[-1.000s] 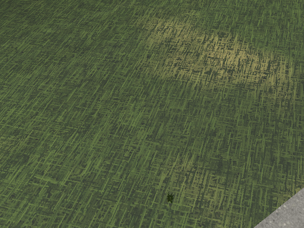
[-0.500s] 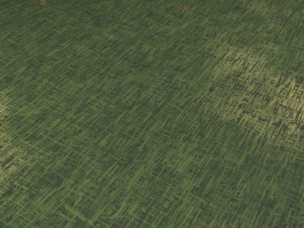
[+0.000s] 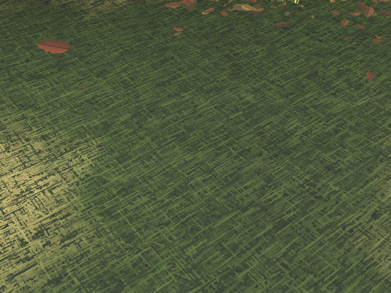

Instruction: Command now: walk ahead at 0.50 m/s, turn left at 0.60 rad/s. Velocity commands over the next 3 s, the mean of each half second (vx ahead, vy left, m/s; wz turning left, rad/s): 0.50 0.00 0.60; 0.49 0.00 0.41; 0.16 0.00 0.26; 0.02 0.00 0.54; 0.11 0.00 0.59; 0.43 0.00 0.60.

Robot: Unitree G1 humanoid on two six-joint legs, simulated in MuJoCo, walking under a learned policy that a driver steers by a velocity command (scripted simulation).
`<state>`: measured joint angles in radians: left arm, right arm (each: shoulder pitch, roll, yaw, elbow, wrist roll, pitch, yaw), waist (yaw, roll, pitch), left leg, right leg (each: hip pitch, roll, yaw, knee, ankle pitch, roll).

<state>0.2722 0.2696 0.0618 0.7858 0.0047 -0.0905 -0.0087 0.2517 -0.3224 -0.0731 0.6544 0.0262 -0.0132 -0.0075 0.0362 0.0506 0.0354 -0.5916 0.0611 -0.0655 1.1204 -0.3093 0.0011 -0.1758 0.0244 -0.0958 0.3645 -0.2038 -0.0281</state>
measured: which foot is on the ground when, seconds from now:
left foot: up 0.00-0.26, down 0.28-0.76, up 0.78-1.00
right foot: down 0.00-0.30, up 0.32-0.74, down 0.76-1.00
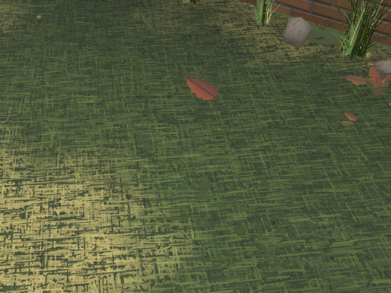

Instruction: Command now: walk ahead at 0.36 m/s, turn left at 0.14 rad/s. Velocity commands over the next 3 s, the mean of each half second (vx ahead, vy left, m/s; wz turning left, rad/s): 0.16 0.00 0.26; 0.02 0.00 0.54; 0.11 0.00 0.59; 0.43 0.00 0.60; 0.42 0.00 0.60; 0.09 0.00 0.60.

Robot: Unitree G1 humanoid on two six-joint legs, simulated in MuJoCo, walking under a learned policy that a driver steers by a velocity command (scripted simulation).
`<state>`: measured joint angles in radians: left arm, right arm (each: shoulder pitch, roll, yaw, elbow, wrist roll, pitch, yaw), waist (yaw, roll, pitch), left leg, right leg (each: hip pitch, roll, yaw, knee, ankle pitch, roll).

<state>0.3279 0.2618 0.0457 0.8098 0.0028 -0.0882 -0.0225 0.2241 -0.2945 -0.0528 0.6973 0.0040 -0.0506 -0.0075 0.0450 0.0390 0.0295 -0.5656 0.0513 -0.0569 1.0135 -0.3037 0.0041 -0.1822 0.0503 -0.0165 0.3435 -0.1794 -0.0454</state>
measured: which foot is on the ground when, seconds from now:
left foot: up 0.00-0.20, down 0.22-0.62, up 0.64-1.00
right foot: down 0.00-0.24, up 0.26-0.60, down 0.62-1.00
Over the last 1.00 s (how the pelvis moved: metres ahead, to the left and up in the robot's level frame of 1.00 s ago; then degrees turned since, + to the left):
0.56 0.12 0.00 29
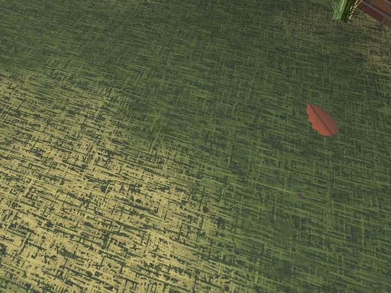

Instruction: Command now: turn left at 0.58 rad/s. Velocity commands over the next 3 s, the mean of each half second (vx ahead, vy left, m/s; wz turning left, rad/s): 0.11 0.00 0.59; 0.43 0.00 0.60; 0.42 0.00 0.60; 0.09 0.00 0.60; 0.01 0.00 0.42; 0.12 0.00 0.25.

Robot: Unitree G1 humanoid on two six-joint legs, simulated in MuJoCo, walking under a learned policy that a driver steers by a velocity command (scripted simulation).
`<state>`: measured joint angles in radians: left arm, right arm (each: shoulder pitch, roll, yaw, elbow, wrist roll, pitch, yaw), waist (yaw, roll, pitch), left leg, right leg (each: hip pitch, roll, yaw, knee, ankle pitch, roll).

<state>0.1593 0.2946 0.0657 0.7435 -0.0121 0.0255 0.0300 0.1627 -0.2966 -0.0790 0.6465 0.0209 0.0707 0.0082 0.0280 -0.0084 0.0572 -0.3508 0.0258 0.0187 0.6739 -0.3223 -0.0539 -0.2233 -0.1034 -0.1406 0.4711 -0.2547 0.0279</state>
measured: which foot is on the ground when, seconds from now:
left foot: up 0.00-0.02, down 0.04-0.50, up 0.52-0.92, down 0.94-1.00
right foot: down 0.00-0.04, up 0.06-0.46, down 0.48-0.94, up 0.96-1.00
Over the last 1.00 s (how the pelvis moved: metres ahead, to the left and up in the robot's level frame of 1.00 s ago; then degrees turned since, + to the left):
0.16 0.03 -0.01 25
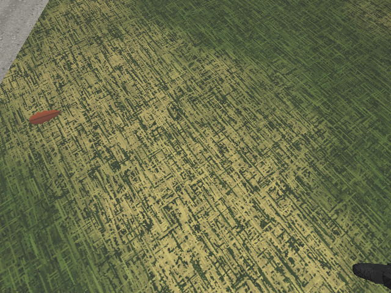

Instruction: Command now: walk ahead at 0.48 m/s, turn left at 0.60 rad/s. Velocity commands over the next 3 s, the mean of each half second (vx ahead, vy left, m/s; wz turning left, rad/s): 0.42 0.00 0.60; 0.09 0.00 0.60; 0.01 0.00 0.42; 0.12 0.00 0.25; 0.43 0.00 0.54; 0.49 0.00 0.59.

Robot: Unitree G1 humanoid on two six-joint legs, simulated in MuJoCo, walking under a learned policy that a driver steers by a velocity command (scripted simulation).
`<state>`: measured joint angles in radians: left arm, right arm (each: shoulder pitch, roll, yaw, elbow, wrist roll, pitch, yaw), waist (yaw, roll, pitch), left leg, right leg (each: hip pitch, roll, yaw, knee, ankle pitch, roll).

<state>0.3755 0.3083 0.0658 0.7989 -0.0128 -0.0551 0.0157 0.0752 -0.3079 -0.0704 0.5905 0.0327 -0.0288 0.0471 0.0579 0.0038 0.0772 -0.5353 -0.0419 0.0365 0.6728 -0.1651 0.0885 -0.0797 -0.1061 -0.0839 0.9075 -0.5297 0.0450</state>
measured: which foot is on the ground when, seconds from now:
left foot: down 0.00-0.44, up 0.46-0.86, down 0.88-1.00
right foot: up 0.00-0.42, down 0.44-0.88, up 0.90-1.00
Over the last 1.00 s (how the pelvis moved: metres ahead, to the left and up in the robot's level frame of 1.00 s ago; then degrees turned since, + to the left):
0.21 0.16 -0.03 36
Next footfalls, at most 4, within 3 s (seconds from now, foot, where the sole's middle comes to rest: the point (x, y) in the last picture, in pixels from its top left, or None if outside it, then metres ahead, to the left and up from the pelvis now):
0.44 right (234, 272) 0.48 -0.07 -0.75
0.88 left None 0.36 0.16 -0.75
1.34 right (216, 268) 0.49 -0.01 -0.75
1.64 left None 0.29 0.15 -0.75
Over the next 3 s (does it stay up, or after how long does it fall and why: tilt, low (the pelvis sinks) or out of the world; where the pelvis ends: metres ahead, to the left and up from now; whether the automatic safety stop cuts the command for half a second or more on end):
stays up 0.57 0.58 0.03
